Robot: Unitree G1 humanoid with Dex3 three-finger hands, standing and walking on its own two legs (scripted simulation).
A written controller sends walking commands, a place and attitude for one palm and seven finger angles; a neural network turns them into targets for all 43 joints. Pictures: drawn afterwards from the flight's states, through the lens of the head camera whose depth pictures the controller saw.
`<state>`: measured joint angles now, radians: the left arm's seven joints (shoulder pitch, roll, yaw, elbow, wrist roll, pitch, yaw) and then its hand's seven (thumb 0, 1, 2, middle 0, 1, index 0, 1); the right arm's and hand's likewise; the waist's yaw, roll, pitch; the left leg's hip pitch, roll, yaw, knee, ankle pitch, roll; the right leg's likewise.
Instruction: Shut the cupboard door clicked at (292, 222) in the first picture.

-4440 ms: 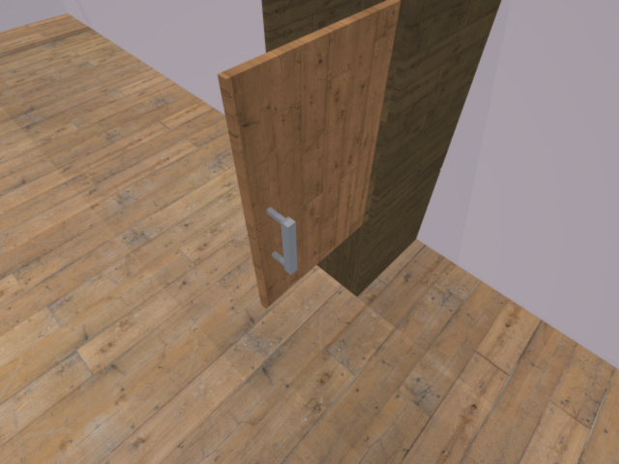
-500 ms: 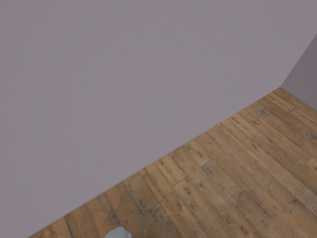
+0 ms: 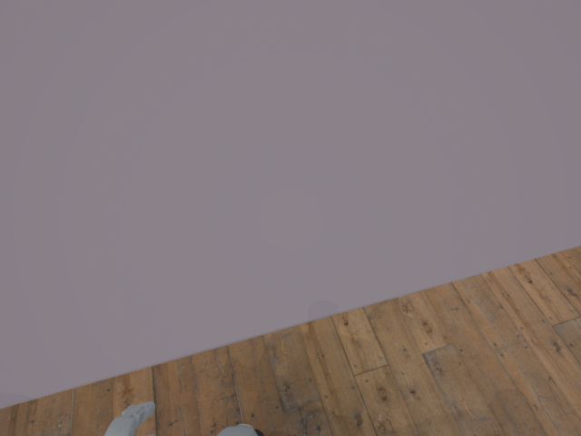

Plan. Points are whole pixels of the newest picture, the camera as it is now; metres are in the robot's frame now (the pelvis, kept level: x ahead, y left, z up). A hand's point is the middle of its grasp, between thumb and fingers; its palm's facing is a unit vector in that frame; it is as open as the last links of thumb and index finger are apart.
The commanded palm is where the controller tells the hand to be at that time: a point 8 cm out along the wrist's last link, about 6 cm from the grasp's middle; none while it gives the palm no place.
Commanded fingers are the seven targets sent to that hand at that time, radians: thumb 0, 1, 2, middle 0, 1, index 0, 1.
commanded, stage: turn to face it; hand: left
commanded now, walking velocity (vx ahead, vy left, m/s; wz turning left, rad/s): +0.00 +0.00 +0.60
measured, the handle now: out of the picture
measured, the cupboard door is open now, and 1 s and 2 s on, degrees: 91 91 91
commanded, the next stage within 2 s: none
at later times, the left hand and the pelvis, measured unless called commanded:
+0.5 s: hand out of the picture +0.02 +0.20 -0.17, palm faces +0.35 -0.90 -0.26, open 7.4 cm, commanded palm none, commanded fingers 0.00 0.90 0.90 -0.20 -0.30 -0.20 -0.30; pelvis +0.03 -0.03 +0.00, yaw +20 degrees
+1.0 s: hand out of the picture +0.01 +0.12 -0.16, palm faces +0.61 -0.77 -0.22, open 7.4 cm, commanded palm none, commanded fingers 0.00 0.90 0.90 -0.20 -0.30 -0.20 -0.30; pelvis +0.07 -0.07 +0.01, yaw +38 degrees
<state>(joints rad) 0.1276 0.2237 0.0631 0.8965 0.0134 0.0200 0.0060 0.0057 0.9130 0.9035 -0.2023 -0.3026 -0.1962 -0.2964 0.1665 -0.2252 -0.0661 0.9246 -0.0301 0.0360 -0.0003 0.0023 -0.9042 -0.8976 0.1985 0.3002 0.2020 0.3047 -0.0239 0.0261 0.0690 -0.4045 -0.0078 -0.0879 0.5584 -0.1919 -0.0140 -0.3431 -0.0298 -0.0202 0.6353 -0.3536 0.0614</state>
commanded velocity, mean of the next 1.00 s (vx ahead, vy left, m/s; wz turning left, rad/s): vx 0.00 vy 0.00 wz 0.60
